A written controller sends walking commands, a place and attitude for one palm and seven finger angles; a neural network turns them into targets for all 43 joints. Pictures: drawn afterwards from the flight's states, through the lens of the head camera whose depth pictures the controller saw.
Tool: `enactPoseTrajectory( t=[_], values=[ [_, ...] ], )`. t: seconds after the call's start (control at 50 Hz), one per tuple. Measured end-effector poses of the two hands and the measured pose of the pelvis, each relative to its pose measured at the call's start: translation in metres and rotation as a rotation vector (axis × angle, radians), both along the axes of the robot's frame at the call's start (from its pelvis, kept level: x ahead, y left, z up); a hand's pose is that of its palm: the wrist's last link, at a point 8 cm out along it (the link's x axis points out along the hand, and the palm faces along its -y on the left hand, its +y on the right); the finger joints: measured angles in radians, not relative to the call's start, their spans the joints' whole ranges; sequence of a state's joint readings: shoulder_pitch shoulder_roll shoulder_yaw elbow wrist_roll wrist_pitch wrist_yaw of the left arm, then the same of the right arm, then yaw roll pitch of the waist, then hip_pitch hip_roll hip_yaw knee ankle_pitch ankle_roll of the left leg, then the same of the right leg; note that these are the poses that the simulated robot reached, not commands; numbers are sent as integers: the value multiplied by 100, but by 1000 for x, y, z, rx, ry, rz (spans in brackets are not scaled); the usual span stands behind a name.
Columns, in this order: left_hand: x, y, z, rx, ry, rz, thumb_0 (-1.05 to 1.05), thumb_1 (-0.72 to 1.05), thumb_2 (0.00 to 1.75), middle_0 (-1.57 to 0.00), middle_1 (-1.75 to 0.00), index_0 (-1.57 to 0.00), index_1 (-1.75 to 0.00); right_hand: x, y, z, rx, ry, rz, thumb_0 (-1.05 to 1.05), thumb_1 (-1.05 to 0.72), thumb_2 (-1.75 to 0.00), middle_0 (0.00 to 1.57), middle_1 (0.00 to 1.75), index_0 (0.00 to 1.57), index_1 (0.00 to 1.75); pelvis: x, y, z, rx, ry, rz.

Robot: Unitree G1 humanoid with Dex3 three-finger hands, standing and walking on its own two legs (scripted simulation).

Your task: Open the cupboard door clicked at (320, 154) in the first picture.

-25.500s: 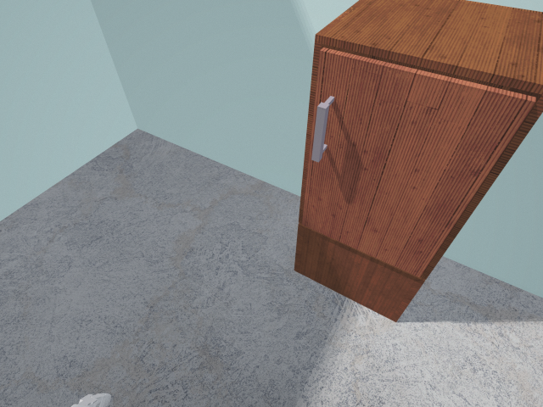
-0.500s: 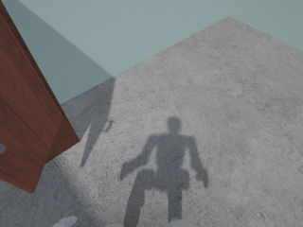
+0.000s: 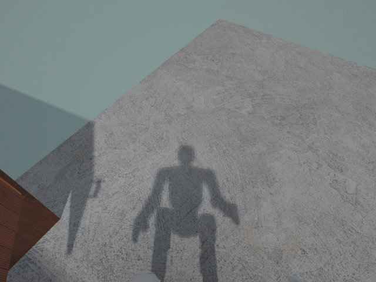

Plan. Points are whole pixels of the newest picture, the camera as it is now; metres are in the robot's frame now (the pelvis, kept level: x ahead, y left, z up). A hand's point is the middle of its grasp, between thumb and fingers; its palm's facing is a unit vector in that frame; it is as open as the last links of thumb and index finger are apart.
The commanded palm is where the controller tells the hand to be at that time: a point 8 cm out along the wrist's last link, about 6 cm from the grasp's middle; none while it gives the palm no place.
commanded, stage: walk to a spot facing it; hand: left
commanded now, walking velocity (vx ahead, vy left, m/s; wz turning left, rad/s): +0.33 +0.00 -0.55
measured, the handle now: out of the picture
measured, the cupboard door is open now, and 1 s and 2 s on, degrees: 47 47 47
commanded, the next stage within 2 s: turn to face it in 1.14 s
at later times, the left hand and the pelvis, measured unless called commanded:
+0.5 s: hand (174, 183) +0.40 +0.07 -0.16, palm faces -0.31 -0.92 -0.23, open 7.3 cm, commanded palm none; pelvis +0.18 -0.06 -0.02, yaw -15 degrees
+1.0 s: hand (178, 164) +0.48 +0.07 -0.18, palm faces -0.32 -0.93 -0.17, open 7.3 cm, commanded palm none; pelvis +0.41 -0.11 +0.00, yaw -23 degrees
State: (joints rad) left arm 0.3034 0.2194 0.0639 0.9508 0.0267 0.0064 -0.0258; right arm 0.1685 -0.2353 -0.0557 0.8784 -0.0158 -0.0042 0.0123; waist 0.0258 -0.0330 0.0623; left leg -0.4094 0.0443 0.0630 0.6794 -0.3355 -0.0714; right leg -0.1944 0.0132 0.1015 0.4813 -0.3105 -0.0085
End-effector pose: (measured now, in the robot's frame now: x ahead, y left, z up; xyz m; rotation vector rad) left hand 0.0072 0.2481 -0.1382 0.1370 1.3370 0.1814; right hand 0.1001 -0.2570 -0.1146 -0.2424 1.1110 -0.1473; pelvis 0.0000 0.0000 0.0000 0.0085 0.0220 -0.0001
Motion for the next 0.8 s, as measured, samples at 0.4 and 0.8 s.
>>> enactPoseTrajectory(
  t=[0.4,0.8],
  values=[
    [338,-82,15,-36,-261,-430,1,92,90,-19,-30,-20,-30,-98,25,-20,110,392,-411,0,-90,-90,20,30,20,30,141,-31,-6,-5,-3,-244],
    [393,-115,-4,-13,-9,-334,-1,94,90,-20,-30,-21,-30,216,-85,-9,66,18,-357,0,-91,-90,20,30,19,30,315,-94,1,-28,-1,-335]
  ],
)
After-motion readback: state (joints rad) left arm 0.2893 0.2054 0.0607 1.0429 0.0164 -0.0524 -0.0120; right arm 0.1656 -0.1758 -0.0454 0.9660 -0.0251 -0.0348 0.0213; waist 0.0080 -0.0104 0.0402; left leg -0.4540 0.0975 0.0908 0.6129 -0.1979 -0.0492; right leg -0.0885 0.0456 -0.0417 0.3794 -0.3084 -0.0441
